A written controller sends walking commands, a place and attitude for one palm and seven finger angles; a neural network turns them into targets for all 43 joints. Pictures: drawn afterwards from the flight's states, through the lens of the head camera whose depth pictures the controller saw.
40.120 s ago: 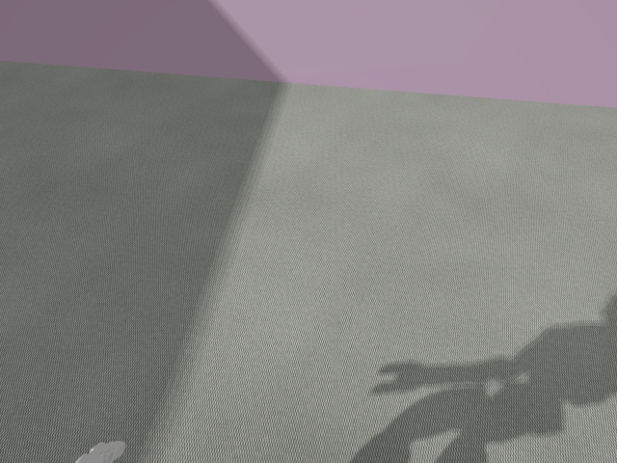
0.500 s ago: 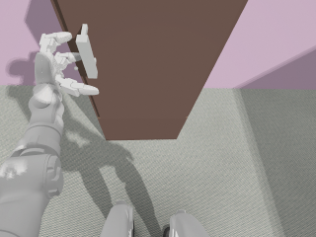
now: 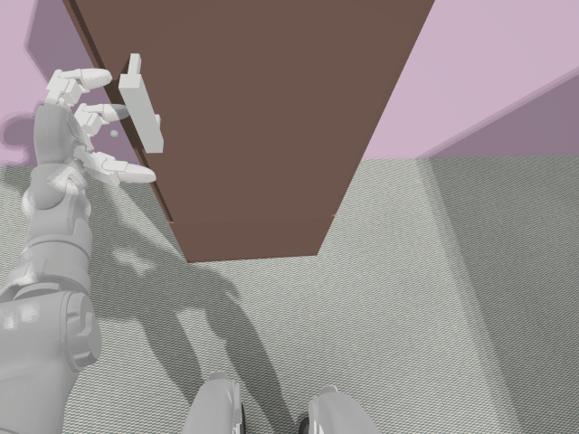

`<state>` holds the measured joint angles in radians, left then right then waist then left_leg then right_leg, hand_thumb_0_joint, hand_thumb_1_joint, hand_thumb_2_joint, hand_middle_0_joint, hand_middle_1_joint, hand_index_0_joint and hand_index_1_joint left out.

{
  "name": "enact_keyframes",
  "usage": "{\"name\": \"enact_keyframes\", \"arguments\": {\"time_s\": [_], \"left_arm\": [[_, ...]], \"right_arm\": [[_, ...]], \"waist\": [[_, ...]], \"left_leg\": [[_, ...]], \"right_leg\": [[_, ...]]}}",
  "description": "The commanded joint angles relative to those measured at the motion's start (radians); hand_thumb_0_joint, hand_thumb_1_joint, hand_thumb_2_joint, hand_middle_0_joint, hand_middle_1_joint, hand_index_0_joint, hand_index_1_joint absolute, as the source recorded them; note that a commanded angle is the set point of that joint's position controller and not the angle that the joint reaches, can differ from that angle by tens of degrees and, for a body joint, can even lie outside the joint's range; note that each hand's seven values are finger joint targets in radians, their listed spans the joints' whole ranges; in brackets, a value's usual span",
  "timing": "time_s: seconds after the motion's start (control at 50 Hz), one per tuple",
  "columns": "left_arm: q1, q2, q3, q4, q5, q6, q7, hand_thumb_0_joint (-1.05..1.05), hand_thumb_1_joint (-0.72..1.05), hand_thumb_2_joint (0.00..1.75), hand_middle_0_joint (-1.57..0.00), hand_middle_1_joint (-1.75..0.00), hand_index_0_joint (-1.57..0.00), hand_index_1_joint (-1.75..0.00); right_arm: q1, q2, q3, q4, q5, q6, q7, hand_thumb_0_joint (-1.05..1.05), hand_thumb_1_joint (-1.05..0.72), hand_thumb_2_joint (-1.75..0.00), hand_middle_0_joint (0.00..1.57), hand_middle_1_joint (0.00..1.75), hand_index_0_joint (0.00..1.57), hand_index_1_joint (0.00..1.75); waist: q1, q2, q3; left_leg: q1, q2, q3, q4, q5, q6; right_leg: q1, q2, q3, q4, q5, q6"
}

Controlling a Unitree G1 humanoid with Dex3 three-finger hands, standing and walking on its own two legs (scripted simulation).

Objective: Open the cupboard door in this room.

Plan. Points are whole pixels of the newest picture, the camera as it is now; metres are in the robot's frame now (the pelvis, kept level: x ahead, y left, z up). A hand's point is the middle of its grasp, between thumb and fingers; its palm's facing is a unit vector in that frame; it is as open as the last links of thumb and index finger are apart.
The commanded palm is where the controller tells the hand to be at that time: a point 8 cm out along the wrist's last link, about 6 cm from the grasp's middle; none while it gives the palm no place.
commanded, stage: move the hooked fingers beside the handle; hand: left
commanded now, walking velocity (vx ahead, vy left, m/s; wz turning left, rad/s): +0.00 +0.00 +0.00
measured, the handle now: (145, 105) +0.54 +0.19 +0.07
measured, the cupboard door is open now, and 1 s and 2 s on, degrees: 0 0 0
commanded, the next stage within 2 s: slide the fingers in behind the handle in 1.72 s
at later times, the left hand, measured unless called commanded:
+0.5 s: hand (111, 136) +0.49 +0.23 +0.07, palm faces +0.07 -1.00 -0.01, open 14.3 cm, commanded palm +0.46 +0.27 +0.07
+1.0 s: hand (81, 140) +0.48 +0.26 +0.07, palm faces +0.08 -1.00 +0.00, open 14.0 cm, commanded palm +0.46 +0.30 +0.07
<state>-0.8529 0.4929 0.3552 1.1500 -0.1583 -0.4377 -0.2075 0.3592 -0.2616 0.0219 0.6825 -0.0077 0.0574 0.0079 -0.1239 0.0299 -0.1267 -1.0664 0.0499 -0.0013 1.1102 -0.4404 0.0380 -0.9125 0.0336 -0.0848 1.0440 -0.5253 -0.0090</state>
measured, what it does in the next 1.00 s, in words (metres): stands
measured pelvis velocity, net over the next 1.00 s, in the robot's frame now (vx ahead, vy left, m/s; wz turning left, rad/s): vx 0.00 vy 0.00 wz -0.03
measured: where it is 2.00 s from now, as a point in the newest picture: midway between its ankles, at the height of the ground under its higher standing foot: outside the picture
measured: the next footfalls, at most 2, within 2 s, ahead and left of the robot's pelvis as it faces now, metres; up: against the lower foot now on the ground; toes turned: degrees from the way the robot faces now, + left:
none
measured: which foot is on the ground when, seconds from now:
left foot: down 0.00-1.00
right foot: down 0.00-1.00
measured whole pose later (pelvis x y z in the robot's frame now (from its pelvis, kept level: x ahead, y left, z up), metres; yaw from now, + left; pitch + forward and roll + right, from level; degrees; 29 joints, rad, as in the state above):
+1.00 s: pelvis +0.00 +0.00 +0.00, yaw -2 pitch +22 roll -5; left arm -0.81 0.64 0.49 1.18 -0.16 -0.41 -0.39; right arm 0.35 -0.29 0.04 0.65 0.01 0.06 -0.03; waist -0.15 0.02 -0.12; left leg -1.08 0.07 0.01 1.13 -0.45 0.03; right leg -0.93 0.06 -0.07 1.06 -0.52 -0.01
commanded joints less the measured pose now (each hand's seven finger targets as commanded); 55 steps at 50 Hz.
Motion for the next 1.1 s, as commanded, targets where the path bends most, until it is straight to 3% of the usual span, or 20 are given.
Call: {"name": "enact_keyframes", "arguments": {"time_s": [0.0,0.04,0.08,0.12,0.16,0.18,0.22,0.28,0.32,0.38,0.42,0.46,0.56,0.62,0.7,0.74,0.82,0.9,0.96,1.08], "left_arm": [[-0.422,0.157,-0.019,-0.224,0.024,-0.054,-0.047,0.00,-0.50,0.30,-0.30,-1.20,-0.30,-1.20],[-0.414,0.133,-0.032,-0.224,0.018,-0.050,-0.052,0.00,-0.50,0.30,-0.30,-1.20,-0.30,-1.20],[-0.414,0.188,0.006,-0.212,0.020,-0.049,-0.048,0.00,-0.50,0.30,-0.30,-1.20,-0.30,-1.20],[-0.410,0.163,-0.007,-0.230,0.017,-0.049,-0.053,0.00,-0.50,0.30,-0.30,-1.20,-0.30,-1.20],[-0.385,0.208,0.027,-0.225,0.016,-0.051,-0.056,0.00,-0.50,0.30,-0.30,-1.20,-0.30,-1.20],[-0.404,0.189,0.008,-0.257,0.016,-0.055,-0.059,0.00,-0.50,0.30,-0.30,-1.20,-0.30,-1.20],[-0.361,0.183,0.011,-0.229,0.012,-0.048,-0.063,0.00,-0.50,0.30,-0.30,-1.20,-0.30,-1.20],[-0.366,0.262,0.070,-0.230,0.010,-0.050,-0.067,0.00,-0.50,0.30,-0.30,-1.20,-0.30,-1.20],[-0.336,0.239,0.054,-0.225,0.009,-0.047,-0.076,0.00,-0.50,0.30,-0.30,-1.20,-0.30,-1.20],[-0.320,0.286,0.092,-0.249,0.004,-0.054,-0.084,0.00,-0.50,0.30,-0.30,-1.20,-0.30,-1.20],[-0.307,0.279,0.090,-0.256,-0.005,-0.053,-0.093,0.00,-0.50,0.30,-0.30,-1.20,-0.30,-1.20],[-0.286,0.325,0.131,-0.224,-0.009,-0.048,-0.096,0.00,-0.50,0.30,-0.30,-1.20,-0.30,-1.20],[-0.285,0.387,0.178,-0.256,-0.010,-0.060,-0.107,0.00,-0.50,0.30,-0.30,-1.20,-0.30,-1.20],[-0.291,0.376,0.158,-0.221,-0.011,-0.053,-0.127,0.00,-0.50,0.30,-0.30,-1.20,-0.30,-1.20],[-0.270,0.398,0.167,-0.217,-0.018,-0.050,-0.159,0.00,-0.50,0.30,-0.30,-1.20,-0.30,-1.20],[-0.309,0.386,0.145,-0.213,-0.023,-0.044,-0.171,0.00,-0.50,0.30,-0.30,-1.20,-0.30,-1.20],[-0.330,0.423,0.158,-0.157,-0.023,-0.027,-0.180,0.00,-0.50,0.30,-0.30,-1.20,-0.30,-1.20],[-0.347,0.457,0.181,-0.186,-0.017,-0.036,-0.182,0.00,-0.50,0.30,-0.30,-1.20,-0.30,-1.20],[-0.371,0.435,0.162,-0.189,-0.023,-0.039,-0.190,0.00,-0.50,0.30,-0.30,-1.20,-0.30,-1.20],[-0.314,0.488,0.211,-0.225,-0.022,-0.028,-0.196,0.00,-0.50,0.30,-0.30,-1.20,-0.30,-1.20]], "right_arm": [[0.158,-0.184,-0.060,-0.054,-0.002,-0.005,-0.021,0.00,-0.90,-0.90,0.20,0.30,0.20,0.30],[0.153,-0.183,-0.062,-0.055,-0.001,-0.003,-0.020,0.00,-0.90,-0.90,0.20,0.30,0.20,0.30],[0.156,-0.190,-0.060,-0.055,0.000,0.000,-0.025,0.00,-0.90,-0.90,0.20,0.30,0.20,0.30],[0.154,-0.184,-0.061,-0.058,0.000,0.000,-0.024,0.00,-0.90,-0.90,0.20,0.30,0.20,0.30],[0.160,-0.189,-0.061,-0.059,0.000,0.004,-0.027,0.00,-0.90,-0.90,0.20,0.30,0.20,0.30],[0.152,-0.185,-0.060,-0.062,0.001,0.004,-0.026,0.00,-0.90,-0.90,0.20,0.30,0.20,0.30],[0.149,-0.184,-0.060,-0.065,0.004,0.007,-0.026,0.00,-0.90,-0.90,0.20,0.30,0.20,0.30],[0.149,-0.192,-0.058,-0.067,0.004,0.010,-0.031,0.00,-0.90,-0.90,0.20,0.30,0.20,0.30],[0.144,-0.185,-0.055,-0.074,0.006,0.012,-0.031,0.00,-0.90,-0.90,0.20,0.30,0.20,0.30],[0.145,-0.189,-0.057,-0.079,0.005,0.014,-0.032,0.00,-0.90,-0.90,0.20,0.30,0.20,0.30],[0.139,-0.186,-0.056,-0.087,0.009,0.015,-0.033,0.00,-0.90,-0.90,0.20,0.30,0.20,0.30],[0.141,-0.192,-0.056,-0.087,0.007,0.013,-0.038,0.00,-0.90,-0.90,0.20,0.30,0.20,0.30],[0.139,-0.193,-0.055,-0.094,0.007,0.003,-0.041,0.00,-0.90,-0.90,0.20,0.30,0.20,0.30],[0.133,-0.195,-0.052,-0.089,0.012,0.002,-0.045,0.00,-0.90,-0.90,0.20,0.30,0.20,0.30],[0.134,-0.200,-0.053,-0.091,0.015,-0.002,-0.051,0.00,-0.90,-0.90,0.20,0.30,0.20,0.30],[0.130,-0.201,-0.050,-0.086,0.017,-0.001,-0.053,0.00,-0.90,-0.90,0.20,0.30,0.20,0.30],[0.133,-0.211,-0.046,-0.084,0.018,-0.005,-0.060,0.00,-0.90,-0.90,0.20,0.30,0.20,0.30],[0.141,-0.215,-0.049,-0.082,0.013,-0.011,-0.064,0.00,-0.90,-0.90,0.20,0.30,0.20,0.30],[0.143,-0.213,-0.046,-0.076,0.013,-0.011,-0.063,0.00,-0.90,-0.90,0.20,0.30,0.20,0.30],[0.148,-0.219,-0.051,-0.089,0.011,-0.011,-0.060,0.00,-0.90,-0.90,0.20,0.30,0.20,0.30]], "waist": [[-0.044,0.160,-0.467],[-0.052,0.144,-0.451],[-0.050,0.126,-0.448],[-0.048,0.147,-0.452],[-0.036,0.143,-0.461],[-0.039,0.165,-0.482],[-0.039,0.133,-0.451],[-0.032,0.115,-0.456],[-0.026,0.126,-0.449],[-0.010,0.138,-0.485],[-0.014,0.127,-0.468],[-0.014,0.088,-0.443],[0.001,0.124,-0.473],[-0.019,0.099,-0.431],[-0.005,0.138,-0.459],[-0.024,0.135,-0.426],[-0.031,0.103,-0.390],[-0.019,0.153,-0.462],[-0.033,0.155,-0.444],[0.000,0.183,-0.503]], "left_leg": [[0.610,-0.007,-0.095,-0.113,0.365,-0.014],[0.612,-0.005,-0.097,-0.112,0.361,-0.015],[0.586,-0.004,-0.095,-0.110,0.355,-0.011],[0.600,-0.007,-0.088,-0.109,0.372,-0.012],[0.605,-0.005,-0.091,-0.109,0.398,-0.013],[0.626,-0.004,-0.089,-0.108,0.411,-0.014],[0.603,-0.005,-0.083,-0.110,0.403,-0.014],[0.566,-0.007,-0.076,-0.105,0.399,-0.008],[0.569,-0.009,-0.071,-0.109,0.405,-0.009],[0.583,-0.007,-0.070,-0.106,0.435,-0.011],[0.560,-0.010,-0.057,-0.106,0.423,-0.007],[0.509,-0.013,-0.053,-0.101,0.401,0.000],[0.501,-0.014,-0.045,-0.095,0.415,-0.001],[0.475,-0.010,-0.043,-0.097,0.372,0.001],[0.496,-0.010,-0.043,-0.098,0.378,-0.003],[0.489,-0.007,-0.047,-0.099,0.342,-0.001],[0.430,-0.007,-0.051,-0.096,0.283,0.003],[0.493,-0.003,-0.062,-0.088,0.334,-0.002],[0.499,0.000,-0.066,-0.085,0.329,-0.002],[0.542,0.002,-0.067,-0.092,0.393,-0.009]], "right_leg": [[-0.045,0.044,0.030,-0.134,0.293,-0.021],[-0.054,0.045,0.026,-0.138,0.290,-0.018],[-0.044,0.044,0.032,-0.136,0.294,-0.017],[-0.037,0.044,0.032,-0.138,0.309,-0.017],[-0.024,0.045,0.032,-0.132,0.324,-0.020],[-0.029,0.045,0.033,-0.131,0.332,-0.017],[-0.017,0.046,0.033,-0.138,0.337,-0.016],[0.013,0.045,0.041,-0.132,0.357,-0.013],[0.023,0.046,0.040,-0.134,0.363,-0.013],[0.043,0.046,0.041,-0.126,0.385,-0.015],[0.063,0.046,0.047,-0.133,0.398,-0.010],[0.084,0.047,0.054,-0.133,0.401,-0.010],[0.121,0.046,0.064,-0.124,0.428,-0.010],[0.097,0.046,0.064,-0.135,0.395,-0.004],[0.095,0.046,0.064,-0.132,0.387,-0.008],[0.061,0.046,0.063,-0.139,0.351,-0.006],[0.046,0.044,0.067,-0.142,0.296,-0.005],[0.031,0.046,0.062,-0.127,0.312,-0.011],[0.001,0.047,0.056,-0.125,0.295,-0.011],[0.030,0.050,0.048,-0.118,0.341,-0.013]]}}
